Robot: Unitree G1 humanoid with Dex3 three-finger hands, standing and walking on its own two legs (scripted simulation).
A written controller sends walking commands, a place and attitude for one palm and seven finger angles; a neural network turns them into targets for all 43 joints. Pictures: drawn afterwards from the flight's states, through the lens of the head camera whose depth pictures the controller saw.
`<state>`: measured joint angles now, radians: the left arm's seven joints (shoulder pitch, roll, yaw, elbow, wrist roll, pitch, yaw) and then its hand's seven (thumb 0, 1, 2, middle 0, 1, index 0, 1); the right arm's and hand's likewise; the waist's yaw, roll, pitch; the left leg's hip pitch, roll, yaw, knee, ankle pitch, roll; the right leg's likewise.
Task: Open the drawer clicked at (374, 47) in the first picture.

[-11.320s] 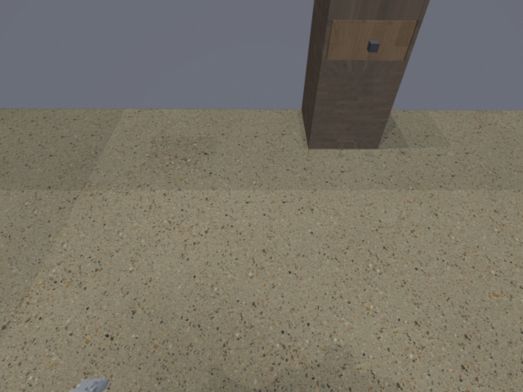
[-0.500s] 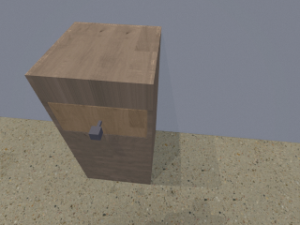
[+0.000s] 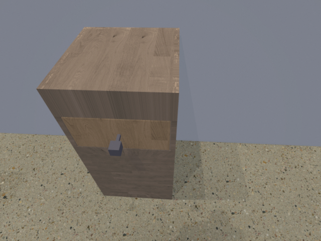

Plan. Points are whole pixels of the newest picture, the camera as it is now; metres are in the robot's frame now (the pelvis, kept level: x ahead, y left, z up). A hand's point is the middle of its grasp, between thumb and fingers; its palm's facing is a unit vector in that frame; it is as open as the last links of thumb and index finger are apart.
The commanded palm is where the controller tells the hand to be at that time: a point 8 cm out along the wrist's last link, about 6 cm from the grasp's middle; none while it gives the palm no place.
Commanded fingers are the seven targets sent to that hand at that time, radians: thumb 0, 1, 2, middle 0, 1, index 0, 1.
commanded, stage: look again from close up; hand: left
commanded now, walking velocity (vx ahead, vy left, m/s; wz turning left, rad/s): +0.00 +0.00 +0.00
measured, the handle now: (116, 143) +0.46 +0.19 -0.12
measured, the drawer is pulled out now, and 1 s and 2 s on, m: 0.00 0.00 0.00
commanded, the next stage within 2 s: shuffle to correct the standing spot in 0.02 s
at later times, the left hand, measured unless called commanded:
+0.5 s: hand out of the picture +0.01 +0.18 -0.17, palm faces +0.04 -0.96 -0.26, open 7.3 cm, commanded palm none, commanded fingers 0.00 0.90 0.90 -0.20 -0.30 -0.20 -0.30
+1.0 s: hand out of the picture -0.08 +0.19 -0.18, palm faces +0.05 -0.98 -0.21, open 7.3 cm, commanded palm none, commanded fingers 0.00 0.90 0.90 -0.20 -0.30 -0.20 -0.30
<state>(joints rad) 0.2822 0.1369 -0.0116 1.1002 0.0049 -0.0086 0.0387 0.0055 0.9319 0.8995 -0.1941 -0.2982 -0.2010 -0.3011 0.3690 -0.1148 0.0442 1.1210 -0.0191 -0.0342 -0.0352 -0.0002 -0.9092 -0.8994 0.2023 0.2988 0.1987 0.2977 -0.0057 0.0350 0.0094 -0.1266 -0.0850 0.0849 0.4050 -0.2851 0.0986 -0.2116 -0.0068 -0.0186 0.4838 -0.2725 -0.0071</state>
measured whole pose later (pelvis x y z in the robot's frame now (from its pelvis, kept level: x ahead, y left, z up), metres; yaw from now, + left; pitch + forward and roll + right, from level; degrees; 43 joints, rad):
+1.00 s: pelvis -0.10 +0.00 +0.00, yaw +0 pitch +0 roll +0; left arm 0.30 0.21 0.05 1.00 0.03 0.05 0.02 0.00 0.92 0.90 -0.20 -0.30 -0.20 -0.30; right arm 0.31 -0.17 -0.01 1.02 -0.03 0.01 -0.01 0.00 -0.91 -0.90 0.20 0.30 0.20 0.30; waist 0.02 -0.04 -0.02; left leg -0.14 -0.01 0.05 0.47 -0.32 0.03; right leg -0.43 0.00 0.00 0.74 -0.40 -0.02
